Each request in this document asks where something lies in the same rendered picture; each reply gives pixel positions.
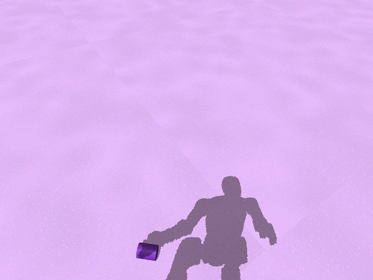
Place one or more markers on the can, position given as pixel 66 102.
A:
pixel 147 251

